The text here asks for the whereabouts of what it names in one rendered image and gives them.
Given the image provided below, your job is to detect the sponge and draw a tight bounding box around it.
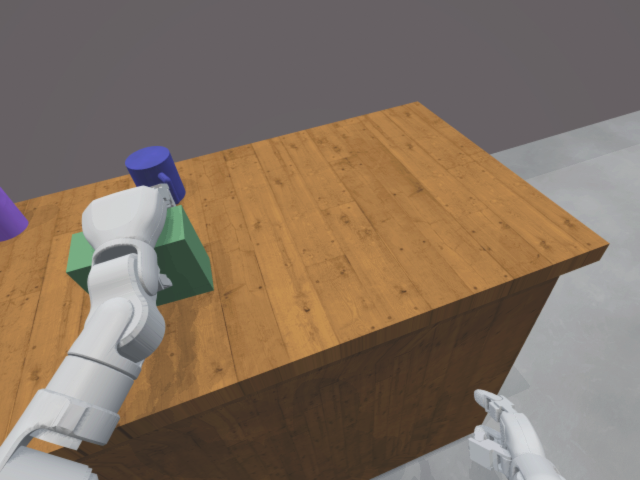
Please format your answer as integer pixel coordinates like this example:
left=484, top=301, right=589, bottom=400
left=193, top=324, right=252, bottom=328
left=66, top=205, right=214, bottom=306

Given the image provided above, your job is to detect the robot right hand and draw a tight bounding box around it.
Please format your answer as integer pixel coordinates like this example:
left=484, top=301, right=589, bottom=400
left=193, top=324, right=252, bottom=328
left=469, top=389, right=546, bottom=480

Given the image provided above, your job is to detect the robot left hand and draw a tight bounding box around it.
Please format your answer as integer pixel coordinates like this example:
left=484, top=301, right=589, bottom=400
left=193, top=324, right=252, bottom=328
left=82, top=183, right=176, bottom=292

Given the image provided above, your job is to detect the table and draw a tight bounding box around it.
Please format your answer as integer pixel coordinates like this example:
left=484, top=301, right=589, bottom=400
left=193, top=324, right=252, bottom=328
left=0, top=101, right=610, bottom=480

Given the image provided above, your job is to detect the left robot forearm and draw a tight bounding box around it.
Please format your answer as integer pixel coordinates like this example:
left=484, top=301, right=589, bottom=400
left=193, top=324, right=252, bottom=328
left=0, top=238, right=165, bottom=472

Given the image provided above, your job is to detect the left robot upper arm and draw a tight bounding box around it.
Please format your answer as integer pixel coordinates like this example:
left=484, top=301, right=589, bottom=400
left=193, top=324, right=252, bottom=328
left=0, top=446, right=99, bottom=480

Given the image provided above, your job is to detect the right robot forearm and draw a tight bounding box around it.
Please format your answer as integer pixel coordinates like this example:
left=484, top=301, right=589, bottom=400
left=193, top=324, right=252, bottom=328
left=510, top=454, right=566, bottom=480

